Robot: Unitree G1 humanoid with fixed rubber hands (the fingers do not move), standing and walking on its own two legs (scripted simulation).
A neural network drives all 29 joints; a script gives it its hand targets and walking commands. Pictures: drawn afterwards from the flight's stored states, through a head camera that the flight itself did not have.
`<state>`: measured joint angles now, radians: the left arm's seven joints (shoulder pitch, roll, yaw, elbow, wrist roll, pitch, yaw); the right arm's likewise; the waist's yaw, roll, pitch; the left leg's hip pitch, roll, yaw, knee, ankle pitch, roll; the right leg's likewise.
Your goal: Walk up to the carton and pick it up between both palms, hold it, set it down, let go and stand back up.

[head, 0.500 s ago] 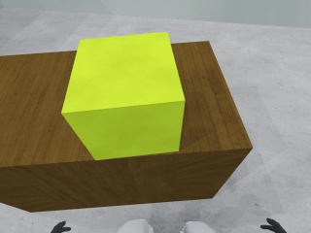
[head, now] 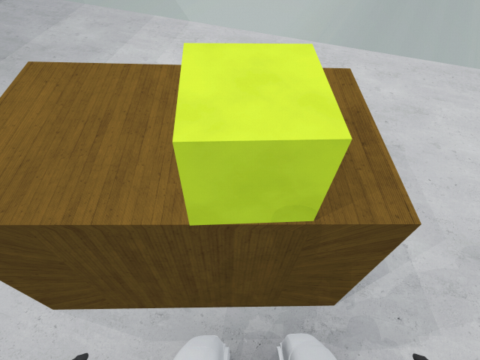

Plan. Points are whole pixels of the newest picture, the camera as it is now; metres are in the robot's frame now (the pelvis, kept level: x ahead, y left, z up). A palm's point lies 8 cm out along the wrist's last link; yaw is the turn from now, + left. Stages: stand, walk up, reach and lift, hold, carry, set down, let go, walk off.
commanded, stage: walk up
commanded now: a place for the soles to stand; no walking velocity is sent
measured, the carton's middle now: (250, 134) +0.52 +0.00 +0.04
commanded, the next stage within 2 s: stand in 1.18 s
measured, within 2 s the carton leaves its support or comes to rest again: neither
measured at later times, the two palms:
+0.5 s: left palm out of the picture +0.07 +0.27 -0.11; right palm out of the picture +0.05 -0.34 -0.11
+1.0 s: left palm out of the picture +0.12 +0.25 -0.10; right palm out of the picture +0.08 -0.34 -0.10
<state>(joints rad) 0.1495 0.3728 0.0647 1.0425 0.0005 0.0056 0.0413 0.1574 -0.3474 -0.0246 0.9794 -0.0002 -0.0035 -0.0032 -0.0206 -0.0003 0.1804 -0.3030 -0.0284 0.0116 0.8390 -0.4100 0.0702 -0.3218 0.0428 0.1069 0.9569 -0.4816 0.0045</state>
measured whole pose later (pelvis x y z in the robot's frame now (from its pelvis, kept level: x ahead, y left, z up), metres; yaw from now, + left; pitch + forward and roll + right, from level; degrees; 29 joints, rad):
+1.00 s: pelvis +0.00 -0.05 +0.01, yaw -1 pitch -5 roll -1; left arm 0.05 0.35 0.06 1.07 0.00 -0.02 0.01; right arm 0.13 -0.35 -0.02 0.98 0.00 0.00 0.00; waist -0.02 0.02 0.12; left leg -0.31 0.00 0.01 0.74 -0.36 0.03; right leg -0.30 0.05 0.10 0.71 -0.33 0.02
